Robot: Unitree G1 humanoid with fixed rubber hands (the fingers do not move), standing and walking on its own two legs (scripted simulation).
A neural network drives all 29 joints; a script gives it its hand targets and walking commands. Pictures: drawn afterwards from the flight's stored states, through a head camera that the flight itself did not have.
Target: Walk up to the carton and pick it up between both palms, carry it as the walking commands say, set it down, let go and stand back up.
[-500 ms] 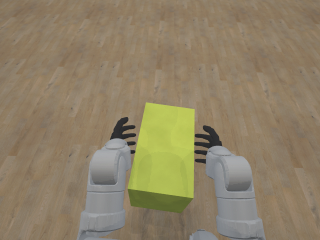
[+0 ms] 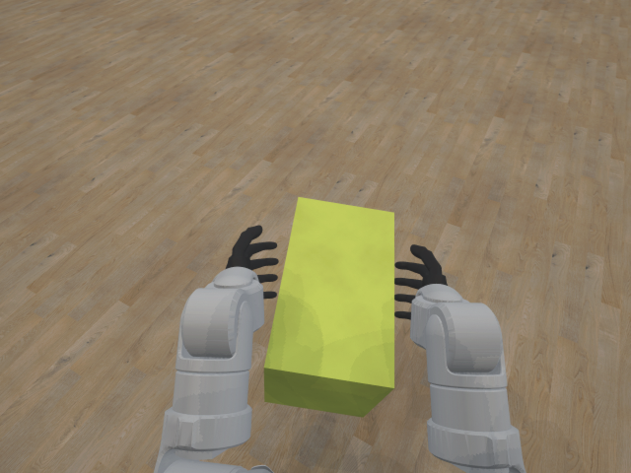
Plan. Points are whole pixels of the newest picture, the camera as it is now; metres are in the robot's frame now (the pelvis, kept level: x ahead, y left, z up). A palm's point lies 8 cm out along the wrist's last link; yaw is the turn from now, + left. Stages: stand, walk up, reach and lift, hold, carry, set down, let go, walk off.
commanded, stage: carry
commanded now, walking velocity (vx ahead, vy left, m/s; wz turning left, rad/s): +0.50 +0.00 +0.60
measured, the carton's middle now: (330, 305) +0.35 +0.00 +0.00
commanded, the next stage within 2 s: none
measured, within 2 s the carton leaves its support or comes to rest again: neither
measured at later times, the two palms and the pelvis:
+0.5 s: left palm (225, 154) +0.58 +0.17 +0.09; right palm (360, 153) +0.61 -0.05 +0.08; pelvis +0.28 +0.02 -0.01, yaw +9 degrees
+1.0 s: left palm (212, 126) +0.65 +0.21 +0.10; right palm (336, 123) +0.68 -0.01 +0.09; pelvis +0.36 +0.05 -0.01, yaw +10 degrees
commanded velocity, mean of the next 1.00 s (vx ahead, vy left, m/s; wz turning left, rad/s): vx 0.07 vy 0.00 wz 0.08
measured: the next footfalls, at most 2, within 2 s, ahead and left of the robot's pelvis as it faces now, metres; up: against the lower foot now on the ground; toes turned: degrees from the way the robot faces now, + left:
left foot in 0.08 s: +0.19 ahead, +0.09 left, +0.00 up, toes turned +10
right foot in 0.46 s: +0.42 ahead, -0.04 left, +0.00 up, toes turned +35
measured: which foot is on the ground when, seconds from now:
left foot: up 0.00-0.06, down 0.08-0.50, up 0.52-0.62, down 0.64-1.00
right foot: down 0.00-0.10, up 0.12-0.44, down 0.46-1.00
